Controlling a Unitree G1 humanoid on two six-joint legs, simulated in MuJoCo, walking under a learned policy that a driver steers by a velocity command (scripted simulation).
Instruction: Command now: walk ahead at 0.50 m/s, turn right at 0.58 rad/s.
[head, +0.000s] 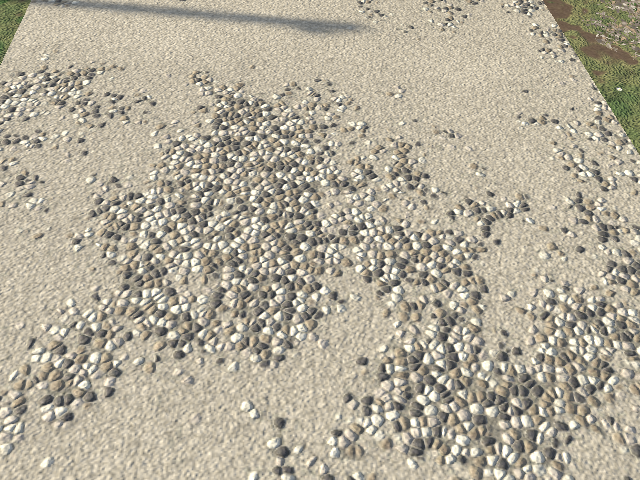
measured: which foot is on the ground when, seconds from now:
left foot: down 0.00-0.36, up 0.38-0.80, down 0.82-1.00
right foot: up 0.00-0.34, down 0.36-0.82, up 0.84-1.00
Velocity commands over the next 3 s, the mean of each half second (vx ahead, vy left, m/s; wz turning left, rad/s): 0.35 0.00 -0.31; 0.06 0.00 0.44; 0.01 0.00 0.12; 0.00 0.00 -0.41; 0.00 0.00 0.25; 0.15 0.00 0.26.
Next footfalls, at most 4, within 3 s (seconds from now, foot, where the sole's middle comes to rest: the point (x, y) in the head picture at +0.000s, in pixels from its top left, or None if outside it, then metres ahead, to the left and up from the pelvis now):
0.36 right None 0.33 -0.17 -0.77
0.82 left None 0.31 0.09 -0.77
1.30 right None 0.35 -0.14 -0.77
1.92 right None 0.32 -0.17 -0.77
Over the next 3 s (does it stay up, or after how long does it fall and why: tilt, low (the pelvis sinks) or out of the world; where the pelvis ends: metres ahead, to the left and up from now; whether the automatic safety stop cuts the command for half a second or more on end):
stays up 0.33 -0.05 0.01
